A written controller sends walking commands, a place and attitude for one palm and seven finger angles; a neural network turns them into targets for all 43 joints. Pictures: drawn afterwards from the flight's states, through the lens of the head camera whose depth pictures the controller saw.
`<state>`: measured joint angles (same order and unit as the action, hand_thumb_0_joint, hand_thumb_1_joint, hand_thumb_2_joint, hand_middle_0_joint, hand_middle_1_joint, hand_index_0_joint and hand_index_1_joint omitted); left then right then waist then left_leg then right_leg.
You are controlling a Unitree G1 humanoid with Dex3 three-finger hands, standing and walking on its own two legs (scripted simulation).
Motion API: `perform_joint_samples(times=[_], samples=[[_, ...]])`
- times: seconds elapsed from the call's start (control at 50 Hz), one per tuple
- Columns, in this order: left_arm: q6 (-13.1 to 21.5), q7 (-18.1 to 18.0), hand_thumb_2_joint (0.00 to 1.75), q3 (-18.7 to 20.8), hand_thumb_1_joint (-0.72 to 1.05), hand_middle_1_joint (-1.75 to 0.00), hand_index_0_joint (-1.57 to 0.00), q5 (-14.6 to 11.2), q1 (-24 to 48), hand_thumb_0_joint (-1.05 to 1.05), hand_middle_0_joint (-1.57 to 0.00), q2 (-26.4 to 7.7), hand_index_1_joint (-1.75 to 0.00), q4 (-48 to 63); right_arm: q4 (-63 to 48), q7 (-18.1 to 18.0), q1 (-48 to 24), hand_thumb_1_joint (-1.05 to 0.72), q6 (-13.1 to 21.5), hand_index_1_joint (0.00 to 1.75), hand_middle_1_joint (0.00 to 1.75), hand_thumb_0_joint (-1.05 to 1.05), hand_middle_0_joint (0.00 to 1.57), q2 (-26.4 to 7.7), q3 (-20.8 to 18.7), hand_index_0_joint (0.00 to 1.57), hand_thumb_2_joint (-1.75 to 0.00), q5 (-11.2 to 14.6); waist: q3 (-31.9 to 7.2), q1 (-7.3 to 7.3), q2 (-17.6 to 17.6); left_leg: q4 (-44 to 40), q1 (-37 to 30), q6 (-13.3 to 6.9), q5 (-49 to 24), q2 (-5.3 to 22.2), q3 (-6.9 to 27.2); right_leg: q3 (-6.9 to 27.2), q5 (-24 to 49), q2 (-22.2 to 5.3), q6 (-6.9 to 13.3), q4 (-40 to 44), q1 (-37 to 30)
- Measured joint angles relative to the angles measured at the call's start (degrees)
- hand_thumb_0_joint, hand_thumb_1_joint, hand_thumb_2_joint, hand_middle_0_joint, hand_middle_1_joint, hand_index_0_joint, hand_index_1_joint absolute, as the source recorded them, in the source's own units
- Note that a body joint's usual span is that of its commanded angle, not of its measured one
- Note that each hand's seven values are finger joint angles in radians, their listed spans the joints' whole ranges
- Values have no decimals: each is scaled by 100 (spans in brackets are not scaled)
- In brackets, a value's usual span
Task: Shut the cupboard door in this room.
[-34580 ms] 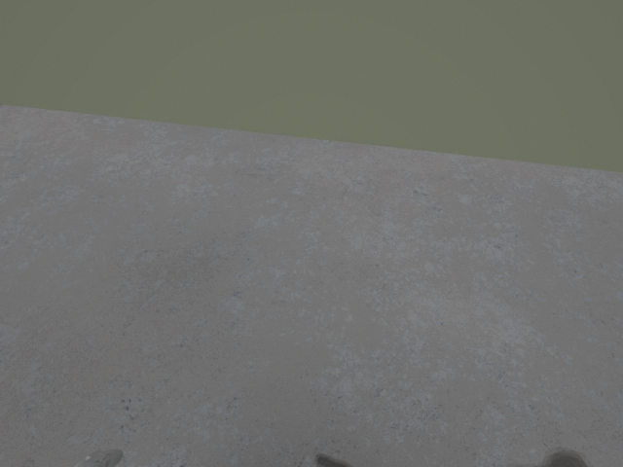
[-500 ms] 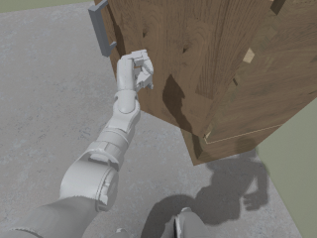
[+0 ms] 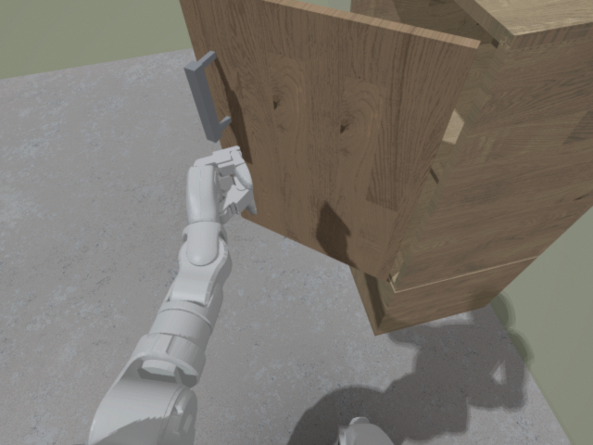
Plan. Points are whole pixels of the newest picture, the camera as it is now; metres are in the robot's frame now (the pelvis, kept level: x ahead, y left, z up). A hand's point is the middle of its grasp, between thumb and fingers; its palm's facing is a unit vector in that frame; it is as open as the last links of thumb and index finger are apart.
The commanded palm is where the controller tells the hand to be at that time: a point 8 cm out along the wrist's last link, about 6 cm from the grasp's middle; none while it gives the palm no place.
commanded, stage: draw the hand back to the body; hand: left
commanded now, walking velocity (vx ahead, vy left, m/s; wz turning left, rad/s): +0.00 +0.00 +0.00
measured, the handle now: (212, 98) +0.66 +0.12 +0.08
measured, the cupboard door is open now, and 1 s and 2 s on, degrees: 48 48 48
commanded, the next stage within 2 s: step back with the hand held close in 1.34 s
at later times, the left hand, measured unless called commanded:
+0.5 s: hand (116, 277) +0.29 +0.17 +0.15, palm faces +0.14 -0.96 -0.23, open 3.2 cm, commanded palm +0.25 +0.22 +0.16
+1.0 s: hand out of the picture +0.19 +0.30 +0.19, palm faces +0.53 -0.73 -0.44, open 6.4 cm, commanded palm +0.14 +0.33 +0.21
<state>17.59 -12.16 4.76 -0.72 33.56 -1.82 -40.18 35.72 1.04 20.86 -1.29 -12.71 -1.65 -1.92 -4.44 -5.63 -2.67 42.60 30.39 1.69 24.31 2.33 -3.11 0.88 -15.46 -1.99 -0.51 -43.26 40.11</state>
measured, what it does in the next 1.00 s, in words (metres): stands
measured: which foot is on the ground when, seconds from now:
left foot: down 0.00-1.00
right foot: down 0.00-1.00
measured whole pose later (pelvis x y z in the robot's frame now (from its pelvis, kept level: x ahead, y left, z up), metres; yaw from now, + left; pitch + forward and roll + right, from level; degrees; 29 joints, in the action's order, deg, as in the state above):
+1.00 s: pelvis +0.02 +0.02 +0.03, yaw +3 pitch -5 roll +0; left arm 5.4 -7.3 20.9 -1.5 -26.1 -19.7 20.4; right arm 36.9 -5.2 12.9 5.0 -12.5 0.3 -0.4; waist 0.4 3.5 -4.4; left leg 24.1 1.3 0.5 18.2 1.1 -0.4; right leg -2.6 -10.6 -3.3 -2.2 -24.1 8.9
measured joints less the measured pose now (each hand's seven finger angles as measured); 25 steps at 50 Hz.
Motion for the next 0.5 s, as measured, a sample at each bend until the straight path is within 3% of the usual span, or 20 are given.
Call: perform_joint_samples(times=[0.14,0.28,0.38,0.5], samples=[[-495,639,90,-444,90,-150,-130,-370,-1164,2,-130,-234,-150,1446,61,-252,-292,-90,141,30,30,1,20,-117,9,20,-90,269,161,333,35,-474,-844,26,-174,19,172,-199,121,-3,17,524,-957],[-1128,1171,90,-490,90,-147,-127,-597,-1985,2,-128,-372,-148,2440,-186,-401,-924,-90,276,30,30,1,19,-156,134,20,-90,396,195,538,41,-763,-1456,0,-264,-32,211,-245,158,-55,-13,763,-1578],[-1271,1005,90,-643,89,-138,-119,-200,-2802,2,-120,-743,-139,3336,-409,-561,-1269,-90,246,30,30,1,19,6,266,20,-90,328,362,603,26,-1206,-2034,-15,-434,-69,234,-280,268,-86,-45,1143,-2154],[-1426,858,90,-567,89,-123,-106,-35,-3618,2,-106,-970,-124,4243,-458,-596,-1283,-90,227,30,30,1,20,127,436,20,-90,231,498,765,-36,-1647,-2512,-50,-611,-95,292,-357,431,-110,-75,1611,-2685]])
